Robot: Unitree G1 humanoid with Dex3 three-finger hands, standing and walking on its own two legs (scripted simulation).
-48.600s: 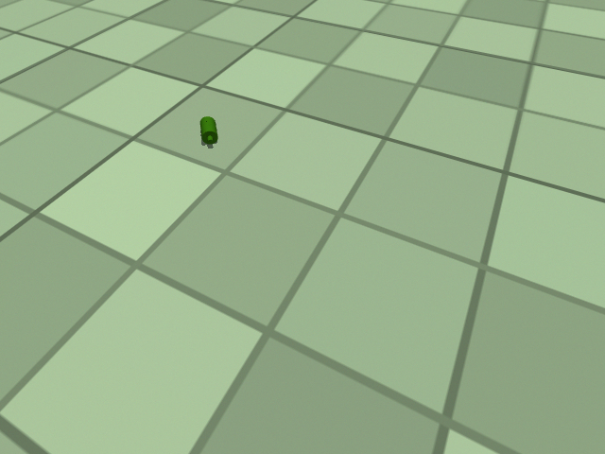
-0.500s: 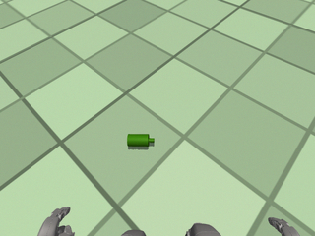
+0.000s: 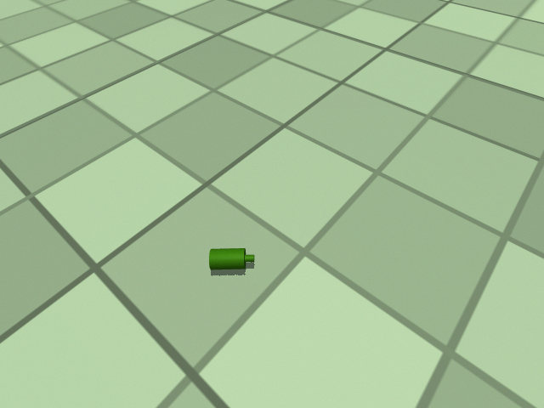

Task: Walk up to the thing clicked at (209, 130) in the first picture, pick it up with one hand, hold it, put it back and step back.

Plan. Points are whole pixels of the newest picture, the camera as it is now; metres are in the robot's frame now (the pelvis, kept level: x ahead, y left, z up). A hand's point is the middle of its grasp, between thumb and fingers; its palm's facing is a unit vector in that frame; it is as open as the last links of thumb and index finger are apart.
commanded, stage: walk up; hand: left
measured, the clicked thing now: (232, 258) +0.76 +0.20 -0.72
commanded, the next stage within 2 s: stand in 0.34 s
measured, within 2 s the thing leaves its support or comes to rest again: neither
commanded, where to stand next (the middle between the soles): +0.37 -0.01 m, yaw +0 degrees
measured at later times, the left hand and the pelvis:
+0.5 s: hand out of the picture +0.11 +0.25 -0.14, palm faces -0.02 -0.94 -0.33, open 7.3 cm; pelvis +0.01 +0.00 +0.01, yaw +0 degrees
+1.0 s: hand out of the picture +0.07 +0.25 -0.14, palm faces -0.05 -0.94 -0.34, open 7.3 cm; pelvis +0.00 +0.00 +0.02, yaw -1 degrees
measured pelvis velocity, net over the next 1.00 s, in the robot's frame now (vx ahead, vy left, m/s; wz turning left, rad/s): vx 0.00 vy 0.00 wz -0.01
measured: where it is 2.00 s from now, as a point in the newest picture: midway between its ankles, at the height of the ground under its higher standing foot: outside the picture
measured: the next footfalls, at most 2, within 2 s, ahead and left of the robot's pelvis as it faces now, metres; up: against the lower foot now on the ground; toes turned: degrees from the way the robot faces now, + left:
none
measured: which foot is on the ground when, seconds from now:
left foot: down 0.00-1.00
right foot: down 0.00-1.00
